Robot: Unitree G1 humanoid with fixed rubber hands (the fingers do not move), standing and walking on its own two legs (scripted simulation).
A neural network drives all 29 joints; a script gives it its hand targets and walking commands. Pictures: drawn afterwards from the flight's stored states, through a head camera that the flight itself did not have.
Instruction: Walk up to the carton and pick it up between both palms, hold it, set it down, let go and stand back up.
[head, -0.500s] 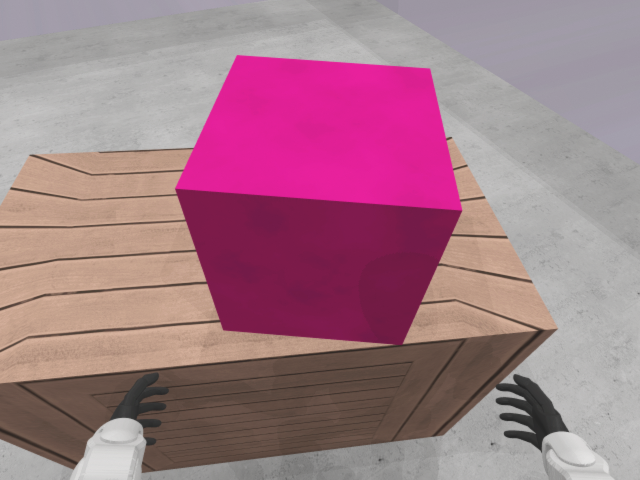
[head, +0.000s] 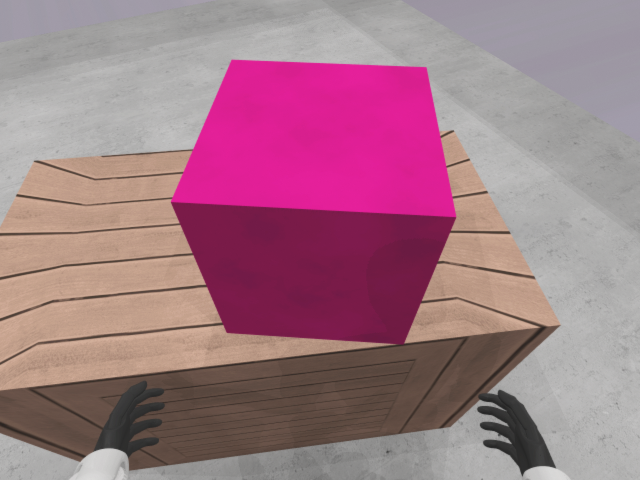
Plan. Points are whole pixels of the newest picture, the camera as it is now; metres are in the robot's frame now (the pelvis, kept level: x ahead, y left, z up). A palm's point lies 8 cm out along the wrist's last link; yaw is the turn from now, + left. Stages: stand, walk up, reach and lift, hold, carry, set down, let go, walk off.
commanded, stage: reach and lift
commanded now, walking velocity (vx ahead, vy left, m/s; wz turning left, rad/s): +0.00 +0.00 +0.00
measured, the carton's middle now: (320, 207) +0.47 +0.02 +0.04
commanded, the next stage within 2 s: none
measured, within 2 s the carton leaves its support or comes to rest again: neither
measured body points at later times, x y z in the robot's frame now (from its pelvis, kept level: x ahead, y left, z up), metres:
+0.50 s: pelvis +0.02 +0.02 +0.00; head +0.03 +0.02 +0.45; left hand +0.18 +0.29 -0.03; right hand +0.21 -0.20 -0.04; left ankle +0.03 +0.12 -0.74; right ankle -0.01 -0.13 -0.74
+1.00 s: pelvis +0.01 +0.01 +0.00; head +0.01 +0.02 +0.45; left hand +0.21 +0.28 +0.01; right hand +0.23 -0.19 +0.00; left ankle +0.03 +0.12 -0.74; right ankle -0.01 -0.13 -0.74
